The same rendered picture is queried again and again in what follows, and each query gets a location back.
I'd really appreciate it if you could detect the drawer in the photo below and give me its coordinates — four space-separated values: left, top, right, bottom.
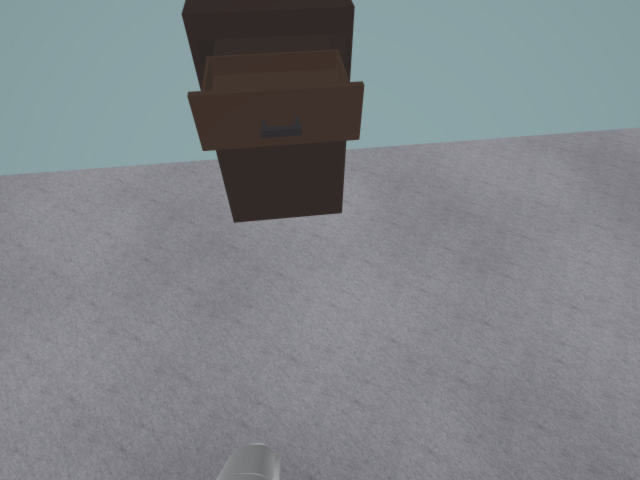
187 49 364 151

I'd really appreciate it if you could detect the handle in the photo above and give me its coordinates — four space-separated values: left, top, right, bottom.
260 117 302 138

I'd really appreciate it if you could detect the left robot thigh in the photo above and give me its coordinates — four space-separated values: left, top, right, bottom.
216 445 280 480

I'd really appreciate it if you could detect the cabinet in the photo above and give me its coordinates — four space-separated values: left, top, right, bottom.
182 0 355 223

